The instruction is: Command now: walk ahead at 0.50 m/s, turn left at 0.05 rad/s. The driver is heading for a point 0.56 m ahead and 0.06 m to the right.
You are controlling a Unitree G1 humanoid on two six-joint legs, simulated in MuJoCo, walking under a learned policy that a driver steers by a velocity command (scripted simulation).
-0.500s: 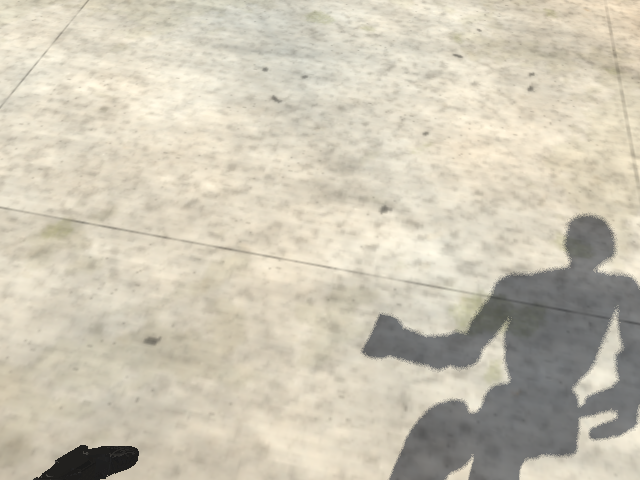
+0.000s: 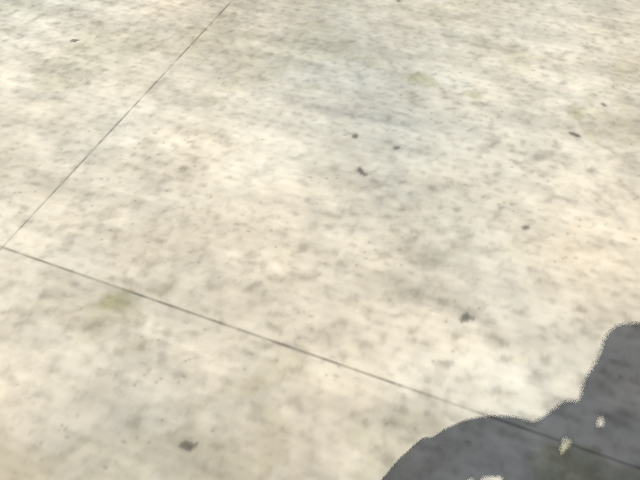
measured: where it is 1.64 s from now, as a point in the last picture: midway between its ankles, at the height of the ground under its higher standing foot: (363, 446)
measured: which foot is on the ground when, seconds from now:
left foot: up 0.00-0.18, down 0.20-0.72, up 0.74-1.00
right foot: down 0.00-0.22, up 0.24-0.72, down 0.74-1.00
